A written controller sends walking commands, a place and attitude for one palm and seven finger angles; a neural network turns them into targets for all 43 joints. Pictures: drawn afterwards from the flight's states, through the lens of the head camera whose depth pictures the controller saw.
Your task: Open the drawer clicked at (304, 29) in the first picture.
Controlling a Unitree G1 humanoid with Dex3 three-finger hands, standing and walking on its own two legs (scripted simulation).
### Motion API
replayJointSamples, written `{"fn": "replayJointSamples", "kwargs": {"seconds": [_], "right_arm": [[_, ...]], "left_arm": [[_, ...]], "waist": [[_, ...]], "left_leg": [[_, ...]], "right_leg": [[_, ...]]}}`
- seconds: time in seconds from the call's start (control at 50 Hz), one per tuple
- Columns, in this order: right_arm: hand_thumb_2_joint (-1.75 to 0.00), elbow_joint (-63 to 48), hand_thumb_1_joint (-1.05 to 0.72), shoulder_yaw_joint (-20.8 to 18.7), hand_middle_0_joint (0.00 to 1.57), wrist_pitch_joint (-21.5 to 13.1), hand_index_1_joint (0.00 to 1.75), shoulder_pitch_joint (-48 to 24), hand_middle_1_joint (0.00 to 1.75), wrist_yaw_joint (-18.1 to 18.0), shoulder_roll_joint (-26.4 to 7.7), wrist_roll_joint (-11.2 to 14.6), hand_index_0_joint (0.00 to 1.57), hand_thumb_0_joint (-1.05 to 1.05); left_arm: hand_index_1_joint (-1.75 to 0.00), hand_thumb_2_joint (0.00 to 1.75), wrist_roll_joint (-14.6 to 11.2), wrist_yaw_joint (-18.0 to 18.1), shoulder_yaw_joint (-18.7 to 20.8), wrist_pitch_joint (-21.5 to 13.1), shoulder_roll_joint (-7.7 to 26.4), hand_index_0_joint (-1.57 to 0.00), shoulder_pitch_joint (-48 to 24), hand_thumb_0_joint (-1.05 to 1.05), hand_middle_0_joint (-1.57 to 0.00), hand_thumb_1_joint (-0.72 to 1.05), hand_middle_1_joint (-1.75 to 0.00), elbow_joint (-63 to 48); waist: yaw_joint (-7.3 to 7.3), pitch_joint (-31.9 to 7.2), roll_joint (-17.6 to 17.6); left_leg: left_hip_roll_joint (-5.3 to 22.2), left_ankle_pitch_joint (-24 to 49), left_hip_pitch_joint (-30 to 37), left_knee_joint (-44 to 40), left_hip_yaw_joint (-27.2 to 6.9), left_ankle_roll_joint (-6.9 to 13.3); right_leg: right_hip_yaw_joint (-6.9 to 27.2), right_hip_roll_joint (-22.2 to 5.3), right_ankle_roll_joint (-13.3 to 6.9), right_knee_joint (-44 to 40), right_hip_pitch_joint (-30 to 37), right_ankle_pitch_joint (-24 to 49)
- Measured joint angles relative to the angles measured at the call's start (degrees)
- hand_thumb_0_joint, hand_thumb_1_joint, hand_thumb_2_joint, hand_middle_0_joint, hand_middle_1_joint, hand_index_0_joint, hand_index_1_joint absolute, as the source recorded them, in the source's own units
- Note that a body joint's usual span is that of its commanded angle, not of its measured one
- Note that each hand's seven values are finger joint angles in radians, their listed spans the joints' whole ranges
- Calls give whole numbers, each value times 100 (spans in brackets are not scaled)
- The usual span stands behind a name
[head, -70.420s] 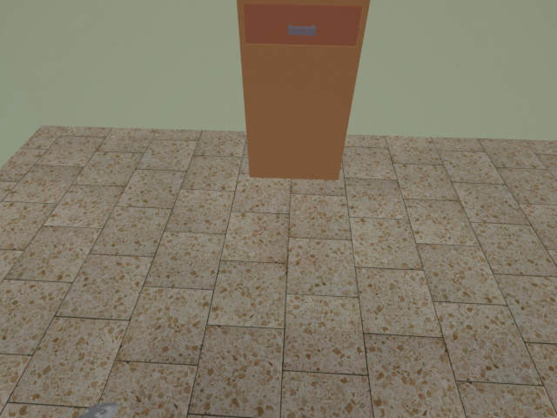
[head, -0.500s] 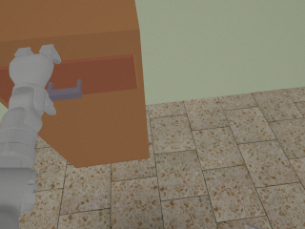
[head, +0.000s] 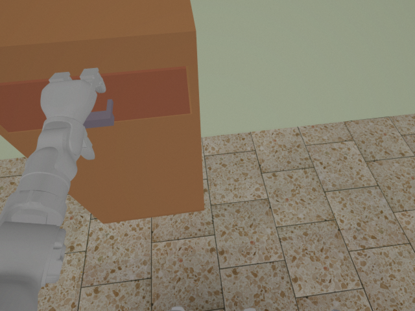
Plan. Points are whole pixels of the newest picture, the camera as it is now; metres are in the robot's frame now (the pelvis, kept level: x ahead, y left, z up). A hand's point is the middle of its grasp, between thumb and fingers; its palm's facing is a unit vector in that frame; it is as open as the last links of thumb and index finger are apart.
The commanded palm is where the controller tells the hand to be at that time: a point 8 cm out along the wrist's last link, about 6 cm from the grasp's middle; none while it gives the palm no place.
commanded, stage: lower the fingers behind the handle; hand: left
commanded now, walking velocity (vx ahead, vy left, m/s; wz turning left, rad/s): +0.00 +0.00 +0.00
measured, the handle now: (89, 113) +0.51 +0.27 +0.05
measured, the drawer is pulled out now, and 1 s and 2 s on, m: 0.00 0.00 0.00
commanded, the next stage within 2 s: close the thumb around the handle in 1.24 s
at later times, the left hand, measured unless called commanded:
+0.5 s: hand (70, 137) +0.45 +0.29 +0.04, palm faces -0.05 -0.01 -1.00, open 13.9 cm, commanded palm +0.44 +0.27 +0.10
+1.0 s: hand (74, 141) +0.45 +0.29 +0.03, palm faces -0.07 -0.01 -1.00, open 13.9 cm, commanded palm +0.43 +0.27 +0.08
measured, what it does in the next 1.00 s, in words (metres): stands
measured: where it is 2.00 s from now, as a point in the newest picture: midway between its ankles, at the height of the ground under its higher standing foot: outside the picture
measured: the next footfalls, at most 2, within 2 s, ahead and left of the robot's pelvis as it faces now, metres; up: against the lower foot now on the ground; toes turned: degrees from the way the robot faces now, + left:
none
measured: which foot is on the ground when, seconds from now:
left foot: down 0.00-1.00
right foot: down 0.00-1.00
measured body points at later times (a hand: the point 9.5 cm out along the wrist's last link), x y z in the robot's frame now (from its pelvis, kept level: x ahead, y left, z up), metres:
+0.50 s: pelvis +0.00 +0.00 +0.00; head +0.09 +0.00 +0.44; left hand +0.45 +0.29 +0.10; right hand +0.04 -0.29 -0.13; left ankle -0.01 +0.08 -0.71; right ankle -0.01 -0.12 -0.71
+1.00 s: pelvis +0.00 +0.00 -0.01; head +0.09 +0.00 +0.43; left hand +0.45 +0.29 +0.08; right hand +0.04 -0.27 -0.14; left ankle -0.01 +0.08 -0.71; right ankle -0.01 -0.12 -0.71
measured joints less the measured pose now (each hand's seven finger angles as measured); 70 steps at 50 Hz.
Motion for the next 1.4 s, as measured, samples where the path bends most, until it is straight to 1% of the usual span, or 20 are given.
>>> {"fn": "replayJointSamples", "kwargs": {"seconds": [0.04, 0.08, 0.12, 0.14, 0.18, 0.24, 0.28, 0.32, 0.36, 0.4, 0.48, 0.56, 0.6, 0.7, 0.8, 0.88, 1.04, 1.14, 1.26, 1.4], "right_arm": [[-90, 37, -90, 52, 20, 90, 30, 24, 30, 23, 31, 39, 20, 1], [-90, 43, -90, 102, 20, 143, 30, 75, 30, -1, 82, 86, 20, 1], [-90, 31, -90, 140, 20, 161, 30, 153, 30, -57, 135, 114, 20, 1], [-90, 15, -90, 146, 21, 157, 30, 208, 30, -89, 156, 120, 20, 1], [-90, -11, -90, 139, 21, 124, 30, 329, 30, -149, 177, 123, 20, 1], [-90, -12, -90, 73, 21, 73, 30, 483, 30, -205, 155, 94, 20, 1], [-90, 3, -90, 21, 21, 59, 30, 540, 30, -219, 109, 75, 20, 1], [-90, 31, -90, -32, 21, 47, 30, 562, 30, -214, 54, 62, 20, 1], [-90, 55, -90, -104, 21, 26, 30, 584, 30, -186, 3, 49, 20, 1], [-90, 87, -90, -167, 21, 13, 30, 586, 30, -139, -43, 32, 20, 1], [-90, 153, -90, -216, 20, 6, 30, 515, 30, -44, -80, 19, 20, 1], [-90, 148, -90, -186, 20, 1, 30, 398, 30, 1, -27, 13, 20, 1], [-90, 130, -90, -162, 20, -16, 30, 361, 30, 8, 17, 11, 20, 1], [-90, 79, -90, -77, 20, -31, 30, 317, 30, 7, 126, -11, 20, 1], [-90, 58, -90, -38, 21, -9, 30, 348, 30, 11, 175, -30, 20, 1], [-90, 53, -90, -12, 21, 18, 30, 376, 30, 0, 176, -28, 20, 1], [-90, 72, -90, -77, 21, 43, 30, 437, 30, 0, 115, -44, 20, 1], [-90, 81, -90, -118, 20, 53, 30, 432, 30, 9, 73, -36, 20, 1], [-90, 79, -90, -104, 20, 43, 30, 405, 30, 2, 66, -13, 20, 1], [-90, 67, -90, -59, 20, 2, 30, 383, 30, -8, 99, -14, 20, 1]], "left_arm": [[-122, 30, -4, -16, -27, 350, -32, -32, -25, 0, -37, -49, -125, 259], [-122, 30, -36, -212, -21, 651, 12, -32, -46, 0, -36, -49, -124, 547], [-122, 30, -86, -455, 46, 741, 116, -32, -15, 0, -35, -49, -123, 730], [-122, 30, -107, -574, 61, 719, 180, -32, 17, 0, -35, -49, -123, 766], [-121, 30, -118, -783, 51, 547, 303, -32, 96, 0, -34, -49, -122, 744], [-121, 30, -87, -972, -18, 115, 423, -32, 237, 0, -33, -49, -121, 502], [-121, 30, -52, -949, 26, -145, 499, -32, 326, 0, -32, -49, -120, 363], [-119, 30, -83, -872, 92, -370, 549, -31, 361, 0, -31, -49, -120, 289], [-119, 30, -108, -761, 107, -483, 546, -30, 382, 0, -31, -49, -121, 202], [-119, 30, -115, -610, 115, -513, 495, -30, 405, 0, -31, -49, -121, 144], [-119, 30, -81, -336, 15, -360, 352, -31, 343, 0, -30, -49, -122, 228], [-120, 30, -12, -190, -56, -108, 238, -31, 263, 0, -30, -49, -122, 399], [-120, 30, -1, -159, -103, 18, 193, -32, 203, 0, -29, -49, -122, 479], [-120, 30, 14, -192, -110, 137, 171, -32, 145, 0, -29, -49, -122, 574], [-120, 30, 1, -240, -141, 132, 186, -32, 182, 0, -28, -49, -121, 583], [-120, 30, -5, -273, -106, 30, 217, -32, 217, 0, -27, -49, -121, 603], [-120, 30, 20, -185, 85, -152, 259, -30, 377, 0, -28, -49, -121, 402], [-120, 30, 21, -126, 113, -107, 244, -30, 438, 0, -28, -49, -121, 343], [-120, 30, 20, -75, 53, 2, 204, -29, 379, 0, -29, -49, -120, 406], [-120, 30, 39, -118, -1, 76, 191, -29, 248, 0, -30, -48, -120, 521]], "waist": [[-6, -29, 35], [-54, -37, 53], [-110, -32, 44], [-133, -29, 34], [-156, -17, 5], [-134, 13, -37], [-108, 21, -59], [-86, 30, -78], [-48, 22, -84], [-8, 0, -74], [29, -53, -61], [-3, -91, -63], [-22, -97, -57], [-48, -118, -51], [-33, -143, -19], [-30, -148, -27], [-29, -173, -49], [-44, -177, -49], [-61, -157, -59], [-71, -140, -53]], "left_leg": [[13, 18, 53, -67, 42, 8], [20, 43, 148, -155, 58, 10], [30, 66, 253, -237, 57, 5], [35, 74, 296, -267, 48, 1], [43, 75, 351, -290, 17, -9], [50, 50, 351, -246, -41, -22], [55, 17, 291, -173, -61, -26], [55, -20, 200, -83, -77, -26], [49, -53, 90, 8, -95, -24], [42, -82, -13, 91, -110, -21], [24, -127, -181, 223, -137, -12], [22, -146, -266, 285, -144, -6], [20, -152, -286, 305, -156, -7], [28, -165, -310, 332, -155, -9], [39, -196, -320, 371, -143, -7], [44, -221, -368, 422, -129, -3], [69, -269, -467, 519, -112, -2], [78, -277, -468, 532, -99, 3], [68, -258, -444, 510, -96, 14], [53, -228, -464, 498, -103, 19]], "right_leg": [[45, 13, 5, -52, 31, 28], [65, 21, 5, -130, 116, 57], [67, 33, -3, -217, 220, 83], [59, 38, -9, -254, 269, 92], [30, 47, -22, -301, 344, 97], [-27, 56, -40, -310, 384, 81], [-49, 60, -46, -260, 339, 54], [-68, 61, -47, -185, 260, 20], [-89, 54, -46, -105, 163, -15], [-106, 47, -41, -32, 71, -47], [-138, 29, -29, 91, -82, -100], [-148, 27, -26, 147, -161, -118], [-160, 25, -26, 160, -174, -125], [-159, 33, -30, 183, -199, -135], [-146, 44, -28, 218, -213, -156], [-134, 49, -28, 279, -271, -181], [-118, 73, -27, 356, -369, -208], [-104, 82, -19, 352, -369, -202], [-101, 72, -9, 330, -343, -182], [-109, 57, -4, 325, -361, -163]]}}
